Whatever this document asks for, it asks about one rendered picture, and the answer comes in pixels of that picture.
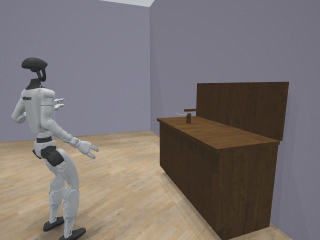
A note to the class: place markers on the robot right hand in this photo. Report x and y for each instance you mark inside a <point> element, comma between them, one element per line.
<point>85,147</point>

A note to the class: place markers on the counter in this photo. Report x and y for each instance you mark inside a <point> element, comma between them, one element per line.
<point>224,159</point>

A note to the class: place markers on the robot left hand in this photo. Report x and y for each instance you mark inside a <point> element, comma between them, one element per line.
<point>58,105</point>

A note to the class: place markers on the robot right thigh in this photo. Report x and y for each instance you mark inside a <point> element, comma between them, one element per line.
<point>66,168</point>

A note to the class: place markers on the humanoid robot head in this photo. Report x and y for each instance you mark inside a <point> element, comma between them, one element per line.
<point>35,65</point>

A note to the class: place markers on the right robot forearm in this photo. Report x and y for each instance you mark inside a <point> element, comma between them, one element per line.
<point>57,131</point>

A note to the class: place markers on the right robot upper arm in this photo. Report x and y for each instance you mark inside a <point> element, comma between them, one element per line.
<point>47,98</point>

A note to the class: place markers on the left robot upper arm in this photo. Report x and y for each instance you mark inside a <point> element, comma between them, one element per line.
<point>17,115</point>

